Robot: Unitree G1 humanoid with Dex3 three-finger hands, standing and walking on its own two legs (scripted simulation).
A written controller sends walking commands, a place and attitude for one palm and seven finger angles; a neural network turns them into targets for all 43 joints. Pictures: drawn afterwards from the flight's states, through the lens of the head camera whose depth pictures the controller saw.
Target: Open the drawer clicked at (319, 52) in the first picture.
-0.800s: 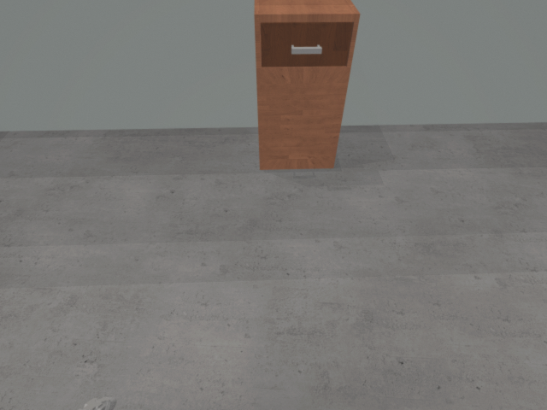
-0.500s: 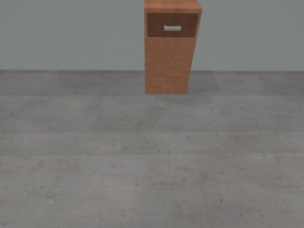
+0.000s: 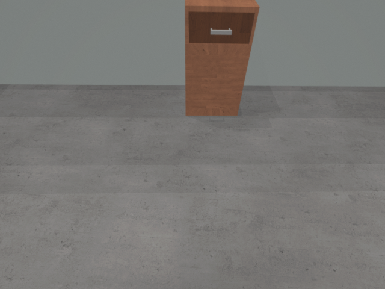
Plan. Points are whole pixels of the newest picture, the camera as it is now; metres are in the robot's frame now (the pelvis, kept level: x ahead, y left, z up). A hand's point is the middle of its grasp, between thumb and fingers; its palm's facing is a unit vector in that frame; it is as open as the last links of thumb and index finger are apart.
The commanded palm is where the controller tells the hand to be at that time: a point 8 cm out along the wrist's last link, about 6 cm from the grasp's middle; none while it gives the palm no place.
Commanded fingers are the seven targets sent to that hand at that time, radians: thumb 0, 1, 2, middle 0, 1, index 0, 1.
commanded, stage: stand and wait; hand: left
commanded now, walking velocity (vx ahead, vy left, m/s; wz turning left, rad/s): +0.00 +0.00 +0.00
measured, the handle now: (220, 30) +1.52 -0.08 -0.08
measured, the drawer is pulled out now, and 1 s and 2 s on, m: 0.00 0.00 0.00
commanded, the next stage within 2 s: look at it before walking up in 0.02 s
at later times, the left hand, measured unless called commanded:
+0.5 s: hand out of the picture +0.08 +0.24 -0.15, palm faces -0.02 -0.94 -0.33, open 7.4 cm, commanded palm none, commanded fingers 0.00 0.90 0.90 -0.20 -0.30 -0.20 -0.30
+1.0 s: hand out of the picture +0.08 +0.20 -0.18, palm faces -0.08 -0.97 -0.25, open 7.4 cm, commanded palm none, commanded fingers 0.00 0.90 0.90 -0.20 -0.30 -0.20 -0.30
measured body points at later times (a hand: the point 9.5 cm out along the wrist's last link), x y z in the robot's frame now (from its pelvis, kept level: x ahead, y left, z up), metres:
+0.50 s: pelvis +0.01 +0.00 +0.00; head +0.01 +0.00 +0.45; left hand +0.09 +0.29 -0.13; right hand +0.09 -0.30 -0.13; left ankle +0.02 +0.12 -0.74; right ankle +0.01 -0.12 -0.74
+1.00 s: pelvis +0.05 -0.01 -0.01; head +0.04 -0.01 +0.44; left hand +0.08 +0.25 -0.16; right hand +0.07 -0.28 -0.15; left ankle +0.02 +0.12 -0.74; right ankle +0.01 -0.12 -0.74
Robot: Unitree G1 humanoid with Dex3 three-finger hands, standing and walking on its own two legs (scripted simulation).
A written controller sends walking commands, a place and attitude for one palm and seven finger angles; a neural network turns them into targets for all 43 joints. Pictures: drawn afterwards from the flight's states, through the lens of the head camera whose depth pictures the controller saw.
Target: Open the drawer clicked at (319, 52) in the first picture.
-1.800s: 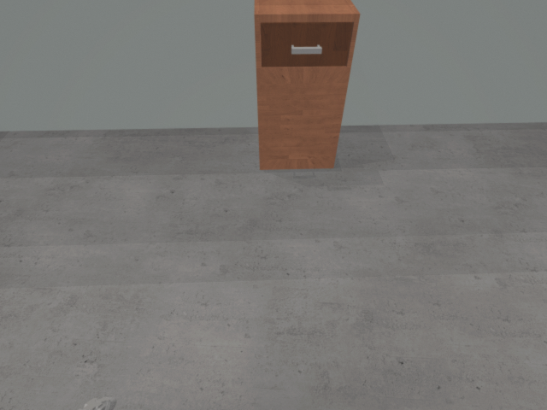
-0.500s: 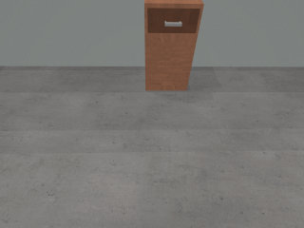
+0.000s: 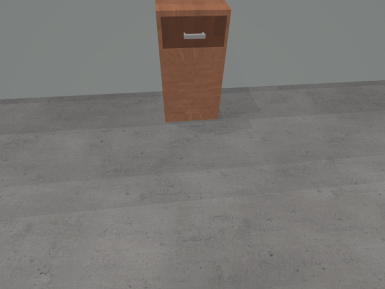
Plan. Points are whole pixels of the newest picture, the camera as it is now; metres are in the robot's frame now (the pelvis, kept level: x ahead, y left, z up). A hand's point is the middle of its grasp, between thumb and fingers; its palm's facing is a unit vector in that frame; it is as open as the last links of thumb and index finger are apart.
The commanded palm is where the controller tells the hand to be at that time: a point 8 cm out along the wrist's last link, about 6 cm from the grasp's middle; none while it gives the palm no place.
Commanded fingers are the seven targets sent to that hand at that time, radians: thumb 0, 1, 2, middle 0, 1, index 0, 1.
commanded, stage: walk to a spot facing it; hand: left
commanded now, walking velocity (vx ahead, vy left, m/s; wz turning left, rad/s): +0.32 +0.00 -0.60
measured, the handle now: (194, 34) +1.47 +0.11 -0.07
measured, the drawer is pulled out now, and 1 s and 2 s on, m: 0.00 0.00 0.00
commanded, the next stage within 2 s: turn to face it in 1.64 s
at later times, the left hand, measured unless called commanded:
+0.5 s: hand out of the picture +0.14 +0.13 -0.16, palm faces -0.11 -0.98 -0.17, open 7.4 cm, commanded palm none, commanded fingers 0.00 0.90 0.90 -0.20 -0.30 -0.20 -0.30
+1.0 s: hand (162, 170) +0.52 +0.15 -0.16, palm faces -0.34 -0.92 -0.17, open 7.4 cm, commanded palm none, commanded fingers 0.00 0.90 0.90 -0.20 -0.30 -0.20 -0.30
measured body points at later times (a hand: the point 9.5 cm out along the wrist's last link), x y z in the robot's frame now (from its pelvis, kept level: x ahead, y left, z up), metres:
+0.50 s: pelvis +0.16 -0.04 +0.01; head +0.18 -0.04 +0.46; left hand +0.14 +0.18 -0.14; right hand +0.23 -0.29 -0.13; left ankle +0.29 +0.08 -0.67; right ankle +0.05 -0.12 -0.73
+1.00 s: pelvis +0.38 -0.01 +0.01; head +0.39 +0.01 +0.46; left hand +0.53 +0.20 -0.15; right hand +0.25 -0.21 -0.13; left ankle +0.37 +0.06 -0.73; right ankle +0.38 -0.17 -0.63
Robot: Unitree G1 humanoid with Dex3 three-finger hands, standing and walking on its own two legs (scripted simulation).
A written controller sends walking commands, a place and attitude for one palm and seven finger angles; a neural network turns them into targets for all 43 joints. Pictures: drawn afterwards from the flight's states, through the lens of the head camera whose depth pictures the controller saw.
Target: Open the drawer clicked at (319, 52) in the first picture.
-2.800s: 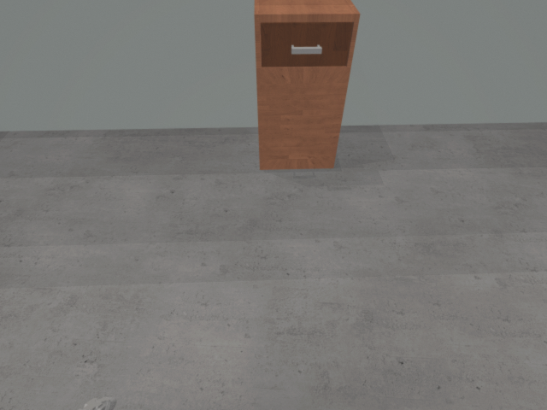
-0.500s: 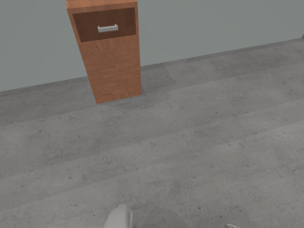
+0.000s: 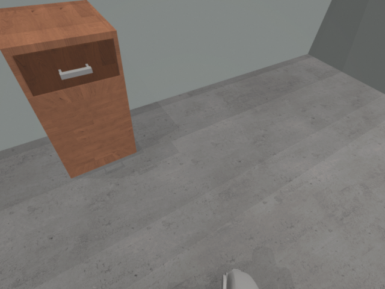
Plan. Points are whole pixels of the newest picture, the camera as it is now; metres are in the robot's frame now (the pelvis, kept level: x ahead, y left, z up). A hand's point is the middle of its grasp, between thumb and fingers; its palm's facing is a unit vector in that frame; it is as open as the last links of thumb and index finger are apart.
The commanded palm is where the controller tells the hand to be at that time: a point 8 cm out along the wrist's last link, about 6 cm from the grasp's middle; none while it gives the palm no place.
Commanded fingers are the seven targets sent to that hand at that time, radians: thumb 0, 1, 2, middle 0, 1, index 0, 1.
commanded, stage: walk to a spot facing it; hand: left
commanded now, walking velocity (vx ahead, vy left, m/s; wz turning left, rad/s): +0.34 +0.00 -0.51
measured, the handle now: (75, 70) +0.94 +0.57 -0.08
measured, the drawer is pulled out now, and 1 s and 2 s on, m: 0.00 0.00 0.00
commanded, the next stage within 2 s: turn to face it in 0.64 s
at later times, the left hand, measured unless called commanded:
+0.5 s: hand (159, 222) +0.33 +0.11 -0.17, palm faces -0.16 -0.96 -0.24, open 7.2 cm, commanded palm none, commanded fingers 0.00 0.90 0.90 -0.20 -0.30 -0.20 -0.30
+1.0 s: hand (160, 189) +0.45 +0.12 -0.19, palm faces -0.14 -0.98 -0.14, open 7.4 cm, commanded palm none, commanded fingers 0.00 0.90 0.90 -0.20 -0.30 -0.20 -0.30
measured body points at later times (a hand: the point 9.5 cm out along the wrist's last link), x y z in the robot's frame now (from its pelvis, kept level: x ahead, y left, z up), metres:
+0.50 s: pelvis +0.22 -0.07 -0.01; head +0.23 -0.08 +0.44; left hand +0.34 +0.16 -0.15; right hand +0.19 -0.30 -0.17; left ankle +0.22 +0.09 -0.64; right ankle +0.22 -0.13 -0.74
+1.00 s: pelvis +0.40 -0.04 +0.00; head +0.42 -0.02 +0.45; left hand +0.46 +0.17 -0.17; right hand +0.40 -0.29 -0.14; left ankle +0.46 +0.02 -0.74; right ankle +0.34 -0.18 -0.67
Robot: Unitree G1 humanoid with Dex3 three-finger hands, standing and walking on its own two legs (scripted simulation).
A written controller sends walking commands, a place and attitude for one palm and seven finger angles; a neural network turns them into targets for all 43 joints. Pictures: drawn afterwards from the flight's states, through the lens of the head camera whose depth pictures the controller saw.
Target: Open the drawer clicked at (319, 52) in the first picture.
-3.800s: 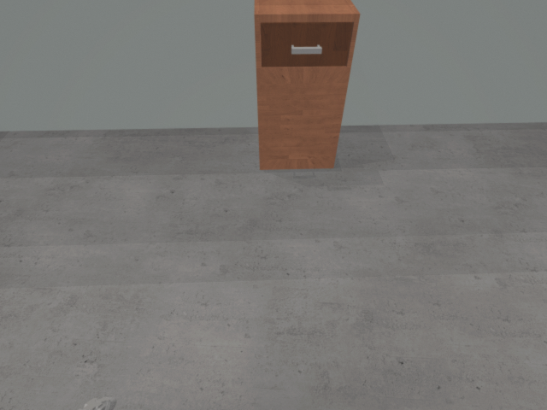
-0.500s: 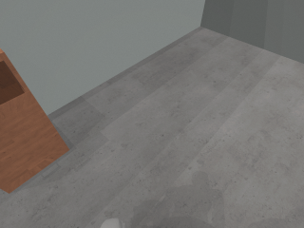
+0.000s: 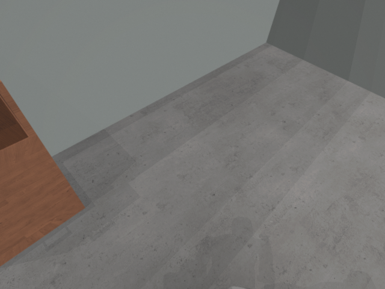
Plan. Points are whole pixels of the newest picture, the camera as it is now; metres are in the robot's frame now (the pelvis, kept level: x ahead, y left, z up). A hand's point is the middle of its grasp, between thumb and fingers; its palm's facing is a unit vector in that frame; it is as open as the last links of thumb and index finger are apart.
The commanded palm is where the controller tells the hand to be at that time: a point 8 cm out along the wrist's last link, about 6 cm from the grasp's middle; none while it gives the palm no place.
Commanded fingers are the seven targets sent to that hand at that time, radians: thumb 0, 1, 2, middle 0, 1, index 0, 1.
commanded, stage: turn to face it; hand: left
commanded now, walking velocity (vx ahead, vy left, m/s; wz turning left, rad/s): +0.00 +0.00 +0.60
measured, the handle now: out of the picture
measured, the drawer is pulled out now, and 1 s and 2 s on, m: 0.00 0.00 0.00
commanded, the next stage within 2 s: take the last steps up to it in 1.30 s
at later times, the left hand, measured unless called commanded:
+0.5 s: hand out of the picture +0.07 +0.14 -0.14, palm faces +0.31 -0.91 -0.27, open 7.4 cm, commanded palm none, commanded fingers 0.00 0.90 0.90 -0.20 -0.30 -0.20 -0.30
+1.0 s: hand out of the picture -0.11 +0.18 -0.17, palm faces +0.61 -0.75 -0.26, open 7.4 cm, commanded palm none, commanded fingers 0.00 0.90 0.90 -0.20 -0.30 -0.20 -0.30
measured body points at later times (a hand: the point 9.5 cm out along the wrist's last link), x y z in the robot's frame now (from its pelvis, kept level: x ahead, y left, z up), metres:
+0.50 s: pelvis +0.02 -0.07 +0.00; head +0.05 -0.10 +0.45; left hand +0.05 +0.18 -0.12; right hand +0.13 -0.31 -0.16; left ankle -0.03 +0.07 -0.64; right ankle +0.04 -0.16 -0.74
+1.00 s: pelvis -0.02 -0.03 +0.00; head +0.00 +0.01 +0.45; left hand -0.14 +0.22 -0.15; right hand +0.23 -0.17 -0.12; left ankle -0.06 +0.05 -0.74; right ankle +0.06 -0.17 -0.65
